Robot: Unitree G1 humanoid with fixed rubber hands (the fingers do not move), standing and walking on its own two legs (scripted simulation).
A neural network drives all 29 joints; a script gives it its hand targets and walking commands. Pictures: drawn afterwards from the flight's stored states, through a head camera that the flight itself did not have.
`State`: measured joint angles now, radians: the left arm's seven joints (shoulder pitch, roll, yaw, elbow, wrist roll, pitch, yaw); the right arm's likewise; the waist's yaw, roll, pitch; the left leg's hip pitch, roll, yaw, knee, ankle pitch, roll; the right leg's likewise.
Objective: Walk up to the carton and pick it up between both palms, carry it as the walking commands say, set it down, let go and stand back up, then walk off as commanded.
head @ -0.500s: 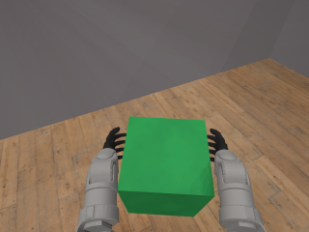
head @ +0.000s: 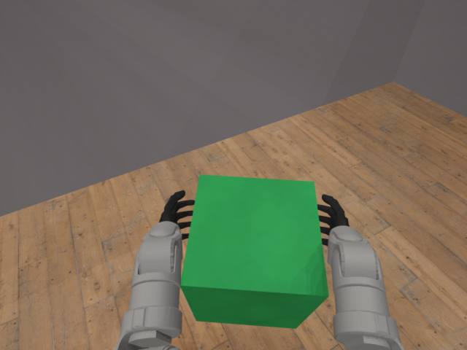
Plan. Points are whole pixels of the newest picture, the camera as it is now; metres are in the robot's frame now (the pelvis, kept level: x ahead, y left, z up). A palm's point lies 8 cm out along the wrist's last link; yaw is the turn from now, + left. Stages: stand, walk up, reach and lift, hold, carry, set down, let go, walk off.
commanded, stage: reach and lift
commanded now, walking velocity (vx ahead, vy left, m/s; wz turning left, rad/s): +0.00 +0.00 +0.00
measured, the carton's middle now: (250, 256) +0.30 +0.00 -0.03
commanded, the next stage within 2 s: hold in 0.92 s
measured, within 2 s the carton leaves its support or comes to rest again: neither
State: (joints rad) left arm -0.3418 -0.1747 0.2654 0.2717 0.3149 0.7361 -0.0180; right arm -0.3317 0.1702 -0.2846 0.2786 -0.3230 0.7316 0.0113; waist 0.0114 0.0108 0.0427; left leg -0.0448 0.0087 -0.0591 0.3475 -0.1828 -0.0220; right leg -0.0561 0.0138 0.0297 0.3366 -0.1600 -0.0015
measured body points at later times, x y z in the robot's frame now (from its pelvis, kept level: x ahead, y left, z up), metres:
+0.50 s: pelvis +0.00 +0.00 +0.00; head -0.03 +0.00 +0.45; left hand +0.31 +0.15 +0.04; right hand +0.30 -0.15 +0.04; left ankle +0.01 +0.14 -0.75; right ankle +0.02 -0.12 -0.75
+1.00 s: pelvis -0.01 +0.01 +0.00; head -0.05 +0.00 +0.45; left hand +0.30 +0.15 +0.04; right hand +0.30 -0.15 +0.04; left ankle +0.01 +0.14 -0.75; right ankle +0.02 -0.12 -0.75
